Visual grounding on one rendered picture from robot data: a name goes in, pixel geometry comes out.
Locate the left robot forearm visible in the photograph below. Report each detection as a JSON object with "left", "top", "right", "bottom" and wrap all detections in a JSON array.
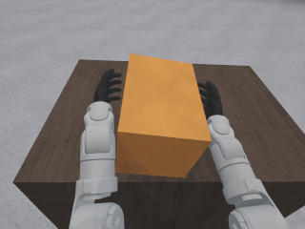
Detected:
[{"left": 69, "top": 101, "right": 118, "bottom": 229}]

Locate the right robot hand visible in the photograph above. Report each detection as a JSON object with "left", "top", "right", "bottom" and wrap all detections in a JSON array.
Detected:
[{"left": 197, "top": 81, "right": 223, "bottom": 120}]

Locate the left robot hand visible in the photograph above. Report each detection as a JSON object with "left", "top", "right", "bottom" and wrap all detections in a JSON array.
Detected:
[{"left": 92, "top": 69, "right": 122, "bottom": 103}]

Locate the left robot upper arm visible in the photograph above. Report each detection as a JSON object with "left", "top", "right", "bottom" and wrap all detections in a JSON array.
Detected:
[{"left": 70, "top": 202, "right": 125, "bottom": 229}]

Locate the right robot forearm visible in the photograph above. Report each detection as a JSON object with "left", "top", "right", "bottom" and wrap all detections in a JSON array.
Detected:
[{"left": 207, "top": 114, "right": 290, "bottom": 229}]

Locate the right robot upper arm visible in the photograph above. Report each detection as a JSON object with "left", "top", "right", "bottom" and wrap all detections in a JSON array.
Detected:
[{"left": 228, "top": 204, "right": 289, "bottom": 229}]

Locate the carton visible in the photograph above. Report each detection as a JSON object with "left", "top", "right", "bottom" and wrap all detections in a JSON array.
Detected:
[{"left": 114, "top": 53, "right": 212, "bottom": 178}]

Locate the pedestal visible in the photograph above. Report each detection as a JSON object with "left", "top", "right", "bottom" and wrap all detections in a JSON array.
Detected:
[{"left": 12, "top": 59, "right": 305, "bottom": 229}]

